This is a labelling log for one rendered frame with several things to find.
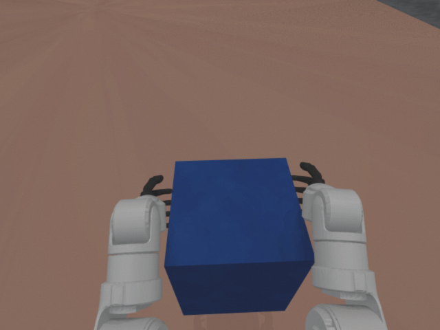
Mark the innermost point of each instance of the right robot upper arm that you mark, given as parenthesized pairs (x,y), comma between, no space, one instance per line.
(343,317)

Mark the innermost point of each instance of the robot left forearm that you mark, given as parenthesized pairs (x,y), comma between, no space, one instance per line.
(133,281)

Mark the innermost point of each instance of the right robot hand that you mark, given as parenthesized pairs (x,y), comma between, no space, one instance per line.
(316,178)

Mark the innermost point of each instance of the left robot hand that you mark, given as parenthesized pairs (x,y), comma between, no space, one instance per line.
(147,190)

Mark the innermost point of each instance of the robot right forearm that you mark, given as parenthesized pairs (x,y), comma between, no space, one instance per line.
(341,264)

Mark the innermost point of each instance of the carton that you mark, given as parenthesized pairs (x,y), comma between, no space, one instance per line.
(237,241)

